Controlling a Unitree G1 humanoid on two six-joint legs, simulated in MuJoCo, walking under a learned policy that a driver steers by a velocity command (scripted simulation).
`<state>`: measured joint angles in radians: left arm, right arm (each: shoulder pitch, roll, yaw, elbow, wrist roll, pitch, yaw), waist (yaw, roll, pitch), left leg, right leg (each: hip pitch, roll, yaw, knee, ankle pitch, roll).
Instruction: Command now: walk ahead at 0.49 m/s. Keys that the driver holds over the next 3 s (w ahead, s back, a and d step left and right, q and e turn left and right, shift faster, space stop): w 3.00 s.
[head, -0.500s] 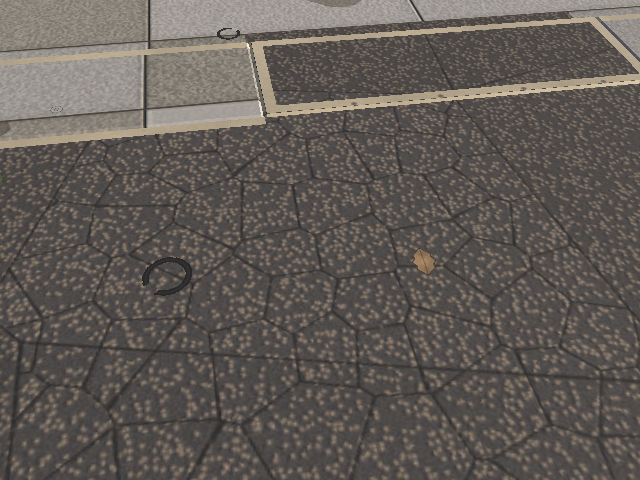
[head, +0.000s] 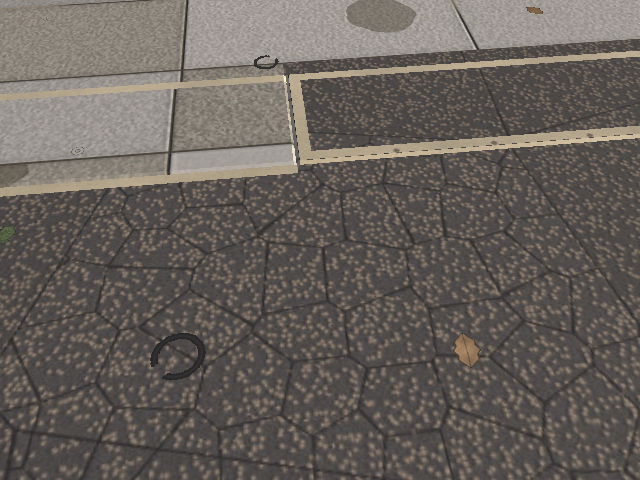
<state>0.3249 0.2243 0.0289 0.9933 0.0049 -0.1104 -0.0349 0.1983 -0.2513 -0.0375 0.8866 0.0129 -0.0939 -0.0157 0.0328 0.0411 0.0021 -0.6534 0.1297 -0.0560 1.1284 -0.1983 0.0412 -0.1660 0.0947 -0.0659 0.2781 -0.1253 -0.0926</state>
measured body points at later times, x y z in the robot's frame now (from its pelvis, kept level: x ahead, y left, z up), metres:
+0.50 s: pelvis +0.28 +0.08 +0.00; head +0.29 +0.10 +0.45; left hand +0.37 +0.35 -0.14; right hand +0.33 -0.18 -0.12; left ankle +0.30 +0.16 -0.74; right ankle +0.28 -0.08 -0.66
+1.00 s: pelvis +0.55 +0.01 -0.01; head +0.58 +0.00 +0.44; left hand +0.68 +0.27 -0.13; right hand +0.58 -0.25 -0.16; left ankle +0.44 +0.16 -0.65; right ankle +0.62 -0.07 -0.74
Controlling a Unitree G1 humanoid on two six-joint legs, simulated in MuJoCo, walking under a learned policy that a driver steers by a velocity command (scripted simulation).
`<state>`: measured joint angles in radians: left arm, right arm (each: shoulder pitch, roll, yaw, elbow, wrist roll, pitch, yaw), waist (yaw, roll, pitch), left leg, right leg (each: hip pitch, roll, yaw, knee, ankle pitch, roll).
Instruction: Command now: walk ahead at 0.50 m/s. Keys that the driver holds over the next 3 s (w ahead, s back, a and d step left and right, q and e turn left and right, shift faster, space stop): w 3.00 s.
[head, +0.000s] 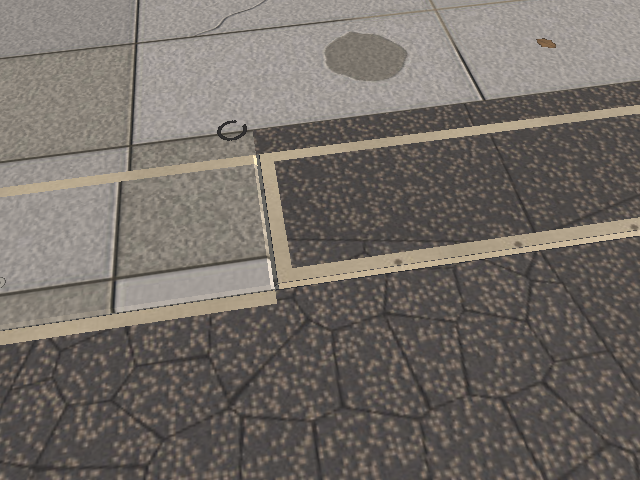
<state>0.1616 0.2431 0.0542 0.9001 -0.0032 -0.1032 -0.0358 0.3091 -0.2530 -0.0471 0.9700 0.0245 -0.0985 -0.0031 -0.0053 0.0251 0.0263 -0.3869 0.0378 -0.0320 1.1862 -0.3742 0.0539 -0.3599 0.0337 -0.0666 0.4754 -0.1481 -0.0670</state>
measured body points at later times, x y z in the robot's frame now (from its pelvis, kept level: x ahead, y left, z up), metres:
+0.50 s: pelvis +0.28 +0.06 -0.01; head +0.31 +0.07 +0.44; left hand +0.25 +0.32 -0.16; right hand +0.46 -0.19 -0.11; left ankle +0.38 +0.15 -0.73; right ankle +0.09 -0.08 -0.67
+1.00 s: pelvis +0.55 +0.03 -0.01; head +0.58 +0.02 +0.44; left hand +0.76 +0.26 -0.11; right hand +0.50 -0.24 -0.15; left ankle +0.38 +0.15 -0.73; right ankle +0.69 -0.08 -0.74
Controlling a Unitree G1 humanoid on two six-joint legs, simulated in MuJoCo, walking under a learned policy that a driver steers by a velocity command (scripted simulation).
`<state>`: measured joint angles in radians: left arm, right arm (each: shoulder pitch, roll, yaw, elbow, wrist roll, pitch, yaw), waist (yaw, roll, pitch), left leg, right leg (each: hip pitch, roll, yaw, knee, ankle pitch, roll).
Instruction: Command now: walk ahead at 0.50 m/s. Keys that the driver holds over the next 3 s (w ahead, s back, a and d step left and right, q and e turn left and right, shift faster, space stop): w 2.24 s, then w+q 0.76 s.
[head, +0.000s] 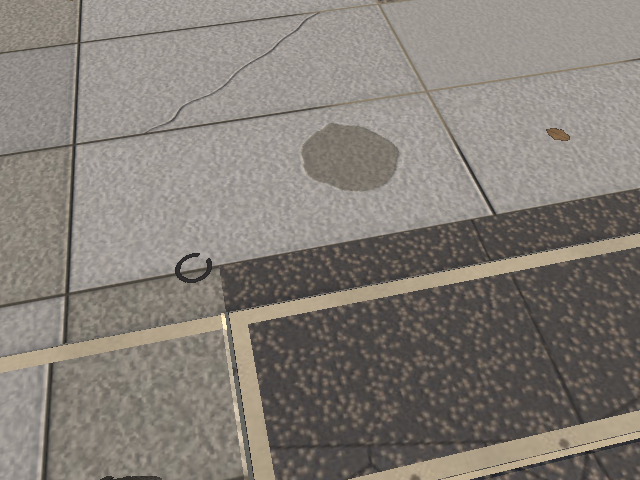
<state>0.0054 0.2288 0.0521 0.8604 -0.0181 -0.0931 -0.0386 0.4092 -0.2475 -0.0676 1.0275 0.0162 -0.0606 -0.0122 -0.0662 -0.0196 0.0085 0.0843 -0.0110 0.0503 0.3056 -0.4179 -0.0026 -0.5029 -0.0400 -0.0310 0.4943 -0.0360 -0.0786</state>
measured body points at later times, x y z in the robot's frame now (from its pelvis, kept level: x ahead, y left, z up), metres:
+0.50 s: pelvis +0.28 +0.00 +0.01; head +0.29 -0.01 +0.46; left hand +0.20 +0.20 -0.14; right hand +0.45 -0.21 -0.11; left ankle +0.47 +0.14 -0.69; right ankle +0.13 -0.11 -0.72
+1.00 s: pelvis +0.57 +0.05 +0.02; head +0.59 +0.04 +0.47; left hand +0.75 +0.25 -0.10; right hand +0.49 -0.15 -0.13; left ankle +0.48 +0.13 -0.72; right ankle +0.78 -0.10 -0.67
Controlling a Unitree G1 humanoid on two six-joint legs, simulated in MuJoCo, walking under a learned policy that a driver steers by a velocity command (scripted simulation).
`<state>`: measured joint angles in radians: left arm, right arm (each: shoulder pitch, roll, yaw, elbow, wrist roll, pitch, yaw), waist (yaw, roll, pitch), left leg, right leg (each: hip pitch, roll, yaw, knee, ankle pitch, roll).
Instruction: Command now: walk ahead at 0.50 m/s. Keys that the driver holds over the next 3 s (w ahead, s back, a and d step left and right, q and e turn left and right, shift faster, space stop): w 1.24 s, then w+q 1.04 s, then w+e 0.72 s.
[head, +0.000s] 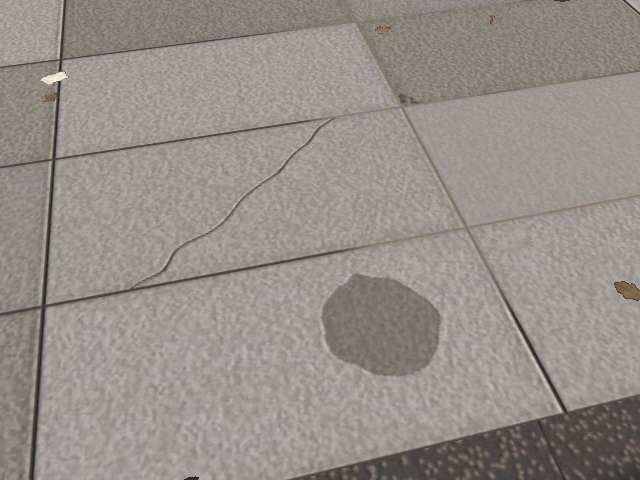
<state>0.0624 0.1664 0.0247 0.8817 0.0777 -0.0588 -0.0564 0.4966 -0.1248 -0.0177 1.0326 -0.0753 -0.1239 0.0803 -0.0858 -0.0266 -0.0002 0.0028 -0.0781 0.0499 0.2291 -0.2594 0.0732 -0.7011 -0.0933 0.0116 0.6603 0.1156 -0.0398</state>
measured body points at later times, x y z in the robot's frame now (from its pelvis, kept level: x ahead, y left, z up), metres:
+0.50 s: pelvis +0.29 -0.05 -0.01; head +0.31 -0.05 +0.44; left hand +0.21 +0.15 -0.15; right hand +0.47 -0.26 -0.12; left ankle +0.48 +0.11 -0.69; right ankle +0.23 -0.13 -0.74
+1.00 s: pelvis +0.60 +0.02 -0.08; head +0.62 +0.02 +0.37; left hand +0.73 +0.28 -0.20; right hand +0.62 -0.24 -0.22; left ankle +0.59 +0.11 -0.82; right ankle +0.70 -0.15 -0.75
